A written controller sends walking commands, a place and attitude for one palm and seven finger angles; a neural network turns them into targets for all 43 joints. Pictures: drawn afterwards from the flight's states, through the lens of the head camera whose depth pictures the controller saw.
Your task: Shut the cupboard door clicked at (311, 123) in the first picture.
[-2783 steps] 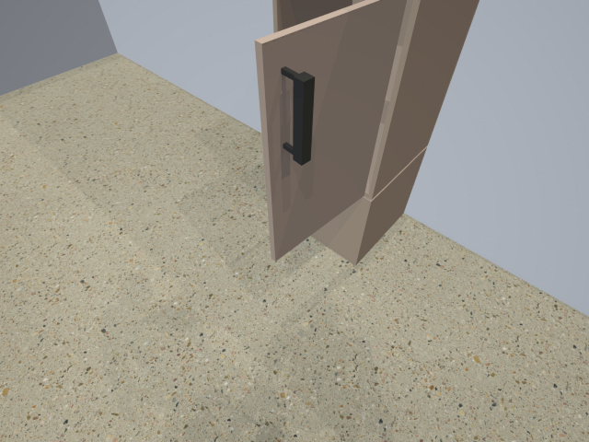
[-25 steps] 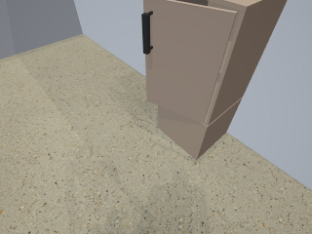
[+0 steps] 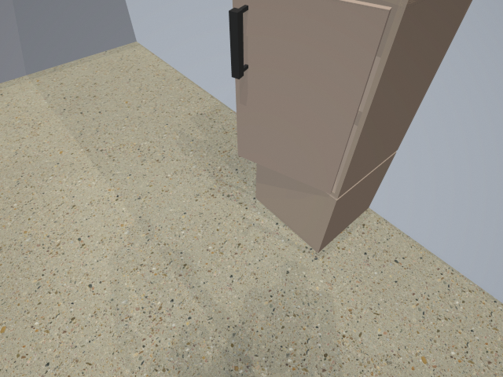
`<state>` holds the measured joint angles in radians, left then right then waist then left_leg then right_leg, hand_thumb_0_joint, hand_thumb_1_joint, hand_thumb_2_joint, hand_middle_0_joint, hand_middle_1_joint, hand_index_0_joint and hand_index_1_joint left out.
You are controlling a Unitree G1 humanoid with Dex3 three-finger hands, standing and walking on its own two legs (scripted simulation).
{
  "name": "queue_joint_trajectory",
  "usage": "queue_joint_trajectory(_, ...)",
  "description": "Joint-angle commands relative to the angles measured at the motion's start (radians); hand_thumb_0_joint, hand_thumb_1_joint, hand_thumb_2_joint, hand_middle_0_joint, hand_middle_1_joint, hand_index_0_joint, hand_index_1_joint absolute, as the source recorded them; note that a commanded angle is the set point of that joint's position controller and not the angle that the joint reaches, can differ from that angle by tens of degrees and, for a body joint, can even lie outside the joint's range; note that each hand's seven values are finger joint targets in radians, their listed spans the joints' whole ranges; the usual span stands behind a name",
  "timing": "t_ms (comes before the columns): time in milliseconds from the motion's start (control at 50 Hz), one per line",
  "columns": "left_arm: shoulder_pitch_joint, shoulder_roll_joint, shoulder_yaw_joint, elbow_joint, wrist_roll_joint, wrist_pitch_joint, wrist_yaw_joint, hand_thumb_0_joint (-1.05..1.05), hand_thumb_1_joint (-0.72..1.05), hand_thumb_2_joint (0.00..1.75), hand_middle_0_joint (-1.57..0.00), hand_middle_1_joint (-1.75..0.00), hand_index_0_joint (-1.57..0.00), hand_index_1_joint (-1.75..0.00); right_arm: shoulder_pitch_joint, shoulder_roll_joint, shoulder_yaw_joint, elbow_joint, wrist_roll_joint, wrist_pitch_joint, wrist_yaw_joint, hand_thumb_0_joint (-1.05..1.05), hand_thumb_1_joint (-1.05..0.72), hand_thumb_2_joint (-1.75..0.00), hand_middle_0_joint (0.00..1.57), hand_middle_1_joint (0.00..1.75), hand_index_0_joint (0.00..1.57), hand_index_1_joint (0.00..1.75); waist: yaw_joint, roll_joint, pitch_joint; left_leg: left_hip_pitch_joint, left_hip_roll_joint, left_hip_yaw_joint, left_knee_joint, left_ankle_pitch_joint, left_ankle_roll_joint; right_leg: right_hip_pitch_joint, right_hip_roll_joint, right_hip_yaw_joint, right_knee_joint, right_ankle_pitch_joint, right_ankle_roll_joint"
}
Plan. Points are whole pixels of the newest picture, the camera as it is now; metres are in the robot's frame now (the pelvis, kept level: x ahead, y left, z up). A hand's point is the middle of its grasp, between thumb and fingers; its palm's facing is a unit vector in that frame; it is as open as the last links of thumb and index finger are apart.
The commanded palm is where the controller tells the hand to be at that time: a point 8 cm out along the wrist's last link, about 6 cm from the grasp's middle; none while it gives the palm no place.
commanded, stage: walk to a spot facing it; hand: left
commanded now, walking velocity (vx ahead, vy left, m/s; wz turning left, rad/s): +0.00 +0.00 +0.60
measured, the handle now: (241, 42) +0.89 +0.06 +0.11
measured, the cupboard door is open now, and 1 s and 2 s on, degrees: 18 18 18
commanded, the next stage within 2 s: none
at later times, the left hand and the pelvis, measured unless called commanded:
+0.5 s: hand out of the picture +0.09 +0.26 -0.16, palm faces +0.29 -0.92 -0.27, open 7.4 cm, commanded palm none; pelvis +0.02 +0.02 +0.00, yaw +19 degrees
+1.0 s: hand out of the picture -0.03 +0.18 -0.18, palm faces +0.61 -0.75 -0.26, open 7.4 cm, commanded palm none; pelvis +0.07 +0.00 -0.01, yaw +39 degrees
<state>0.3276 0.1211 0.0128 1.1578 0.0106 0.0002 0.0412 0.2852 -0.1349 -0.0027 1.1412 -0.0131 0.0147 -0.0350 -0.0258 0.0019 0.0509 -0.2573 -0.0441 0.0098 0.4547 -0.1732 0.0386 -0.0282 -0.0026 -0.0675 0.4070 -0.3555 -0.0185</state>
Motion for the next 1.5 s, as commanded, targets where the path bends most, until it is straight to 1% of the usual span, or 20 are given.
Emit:
queue_joint_trajectory(0,0.085,0.15,0.045,-0.043,0.004,0.01,0.014,0.0,0.9,0.9,-0.2,-0.3,-0.2,-0.3,0.036,-0.106,-0.034,-0.061,0.0,0.011,-0.001,0.0,-0.9,-0.9,0.2,0.3,0.2,0.3,0.017,-0.091,0.069,-0.084,0.068,-0.07,0.109,0.106,-0.003,-0.094,-0.204,0.097,-0.057,0.199,-0.076)
queue_joint_trajectory(100,0.0,0.197,0.069,-0.118,0.024,0.007,0.019,0.0,0.9,0.9,-0.2,-0.3,-0.2,-0.3,-0.051,-0.11,-0.061,-0.141,-0.001,0.028,0.014,0.0,-0.9,-0.9,0.2,0.3,0.2,0.3,0.022,-0.145,0.115,-0.288,0.086,0.019,0.508,-0.357,-0.04,-0.038,-0.391,0.098,-0.03,0.65,-0.194)
queue_joint_trajectory(180,-0.064,0.251,0.088,-0.173,0.006,0.007,0.008,0.0,0.9,0.9,-0.2,-0.3,-0.2,-0.3,0.097,-0.14,-0.064,-0.141,-0.009,0.017,0.024,0.0,-0.9,-0.9,0.2,0.3,0.2,0.3,-0.06,-0.005,-0.005,0.006,0.067,0.048,0.078,0.102,-0.01,-0.088,-0.265,-0.104,0.392,0.722,-0.03)
queue_joint_trajectory(220,-0.088,0.183,0.067,-0.241,-0.011,0.022,-0.002,0.0,0.9,0.9,-0.2,-0.3,-0.2,-0.3,0.164,-0.277,-0.086,-0.139,-0.009,0.009,0.007,0.0,-0.9,-0.9,0.2,0.3,0.2,0.3,-0.061,0.357,-0.061,0.136,0.397,-0.553,-0.091,0.705,0.232,-0.417,-0.032,-0.022,0.784,-0.332,0.062)
queue_joint_trajectory(280,-0.158,0.185,0.083,-0.263,0.013,0.039,-0.008,0.0,0.9,0.9,-0.2,-0.3,-0.2,-0.3,0.012,-0.283,-0.094,-0.209,-0.023,0.014,0.006,0.0,-0.9,-0.9,0.2,0.3,0.2,0.3,-0.021,0.139,-0.009,-0.107,0.322,-0.5,-0.208,-0.207,0.152,-0.415,-0.073,0.09,0.785,-0.172,0.048)
queue_joint_trajectory(460,-0.201,0.182,0.074,-0.327,0.017,0.028,-0.02,0.0,0.9,0.9,-0.2,-0.3,-0.2,-0.3,-0.009,-0.299,-0.11,-0.254,-0.023,0.009,0.007,0.0,-0.9,-0.9,0.2,0.3,0.2,0.3,-0.018,0.128,-0.135,0.1,0.223,-0.412,-0.106,0.196,0.139,-0.442,-0.003,0.091,0.503,-0.086,0.09)
queue_joint_trajectory(580,-0.085,0.234,0.081,-0.33,0.009,0.016,-0.011,0.0,0.9,0.9,-0.2,-0.3,-0.2,-0.3,-0.115,-0.279,-0.118,-0.309,-0.008,0.026,0.018,0.0,-0.9,-0.9,0.2,0.3,0.2,0.3,0.051,0.147,-0.144,-0.102,0.132,-0.405,0.001,0.127,0.062,-0.098,0.026,0.083,0.055,0.096,0.074)
queue_joint_trajectory(620,-0.064,0.38,0.107,-0.344,0.033,-0.003,-0.001,0.0,0.9,0.9,-0.2,-0.3,-0.2,-0.3,-0.105,-0.181,-0.113,-0.334,0.009,0.021,0.029,0.0,-0.9,-0.9,0.2,0.3,0.2,0.3,0.064,-0.279,-0.115,-0.39,-0.088,-0.131,0.372,-0.326,-0.08,0.029,-0.372,0.525,-0.178,0.091,-0.074)
queue_joint_trajectory(640,-0.114,0.36,0.092,-0.352,0.026,0.003,0.003,0.0,0.9,0.9,-0.2,-0.3,-0.2,-0.3,-0.125,-0.228,-0.122,-0.329,-0.01,0.027,0.032,0.0,-0.9,-0.9,0.2,0.3,0.2,0.3,0.048,-0.209,-0.041,-0.374,-0.044,-0.122,0.636,-0.434,-0.077,-0.145,-0.47,0.536,-0.167,0.178,-0.144)
queue_joint_trajectory(740,-0.197,0.248,0.07,-0.372,0.017,-0.007,0.008,0.0,0.9,0.9,-0.2,-0.3,-0.2,-0.3,-0.107,-0.204,-0.101,-0.321,-0.008,0.043,0.057,0.0,-0.9,-0.9,0.2,0.3,0.2,0.3,-0.022,-0.201,-0.029,-0.368,0.043,-0.056,0.771,-0.261,-0.101,-0.094,-0.28,0.152,-0.011,0.586,-0.112)
queue_joint_trajectory(840,0.002,0.301,0.094,-0.315,0.019,-0.008,0.007,0.0,0.9,0.9,-0.2,-0.3,-0.2,-0.3,-0.247,-0.163,-0.07,-0.359,0.0,0.035,0.062,0.0,-0.9,-0.9,0.2,0.3,0.2,0.3,0.072,-0.191,-0.081,-0.313,0.032,0.049,0.437,-0.3,-0.097,0.117,-0.296,0.084,0.087,0.903,-0.087)
queue_joint_trajectory(940,-0.02,0.319,0.104,-0.323,0.019,-0.005,-0.002,0.0,0.9,0.9,-0.2,-0.3,-0.2,-0.3,-0.179,-0.178,-0.073,-0.342,0.004,0.025,0.061,0.0,-0.9,-0.9,0.2,0.3,0.2,0.3,0.028,-0.238,-0.096,-0.106,0.003,0.112,0.177,-0.195,-0.062,0.036,-0.3,0.007,0.183,0.91,-0.051)
queue_joint_trajectory(980,-0.036,0.3,0.099,-0.341,0.003,-0.004,-0.007,0.0,0.9,0.9,-0.2,-0.3,-0.2,-0.3,-0.034,-0.26,-0.094,-0.305,-0.007,0.01,0.057,0.0,-0.9,-0.9,0.2,0.3,0.2,0.3,-0.051,-0.064,-0.203,0.245,0.1,0.005,0.0,0.22,-0.009,-0.185,-0.253,-0.079,0.451,0.655,0.032)
queue_joint_trajectory(1000,-0.05,0.212,0.078,-0.381,-0.006,0.0,-0.015,0.0,0.9,0.9,-0.2,-0.3,-0.2,-0.3,0.047,-0.378,-0.126,-0.293,-0.011,0.003,0.047,0.0,-0.9,-0.9,0.2,0.3,0.2,0.3,-0.091,0.286,-0.255,0.439,0.418,-0.411,-0.001,0.734,0.162,-0.506,-0.093,-0.092,0.705,-0.195,0.106)
queue_joint_trajectory(1020,-0.124,0.224,0.065,-0.408,0.004,0.017,-0.005,0.0,0.9,0.9,-0.2,-0.3,-0.2,-0.3,0.099,-0.394,-0.126,-0.27,0.003,0.019,0.04,0.0,-0.9,-0.9,0.2,0.3,0.2,0.3,-0.104,0.222,-0.263,0.415,0.46,-0.409,0.018,0.911,0.227,-0.535,-0.093,0.036,0.791,-0.333,0.087)
queue_joint_trajectory(1120,-0.148,0.225,0.081,-0.365,0.011,0.03,-0.018,0.0,0.9,0.9,-0.2,-0.3,-0.2,-0.3,-0.071,-0.289,-0.094,-0.321,-0.01,0.006,0.009,0.0,-0.9,-0.9,0.2,0.3,0.2,0.3,-0.021,0.159,-0.117,0.196,0.278,-0.248,-0.021,0.589,0.142,-0.521,-0.095,0.079,0.752,-0.11,0.107)
queue_joint_trajectory(1360,-0.117,0.212,0.075,-0.356,0.015,0.001,-0.048,0.0,0.9,0.9,-0.2,-0.3,-0.2,-0.3,-0.112,-0.297,-0.104,-0.321,-0.015,0.005,0.025,0.0,-0.9,-0.9,0.2,0.3,0.2,0.3,0.042,0.155,-0.057,-0.104,0.168,-0.371,-0.035,-0.186,0.104,-0.155,0.023,0.007,0.153,0.022,0.09)
queue_joint_trajectory(1380,-0.043,0.249,0.086,-0.337,0.017,-0.011,-0.043,0.0,0.9,0.9,-0.2,-0.3,-0.2,-0.3,-0.135,-0.263,-0.097,-0.327,-0.005,0.003,0.028,0.0,-0.9,-0.9,0.2,0.3,0.2,0.3,0.087,0.05,-0.073,-0.236,0.103,-0.309,0.075,-0.229,0.061,0.019,-0.024,0.061,0.01,0.051,0.082)
queue_joint_trajectory(1420,0.041,0.385,0.108,-0.331,0.022,-0.019,-0.017,0.0,0.9,0.9,-0.2,-0.3,-0.2,-0.3,-0.155,-0.202,-0.092,-0.364,0.001,-0.001,0.031,0.0,-0.9,-0.9,0.2,0.3,0.2,0.3,0.127,-0.313,-0.051,-0.469,-0.04,-0.086,0.618,-0.497,-0.055,0.052,-0.495,0.595,-0.222,-0.047,-0.096)
queue_joint_trajectory(1480,-0.144,0.258,0.077,-0.362,0.015,-0.016,-0.006,0.0,0.9,0.9,-0.2,-0.3,-0.2,-0.3,-0.094,-0.212,-0.099,-0.309,-0.015,0.023,0.047,0.0,-0.9,-0.9,0.2,0.3,0.2,0.3,0.012,-0.2,0.052,-0.404,0.063,-0.109,0.839,-0.284,-0.059,-0.182,-0.386,0.362,-0.213,-0.06,-0.108)
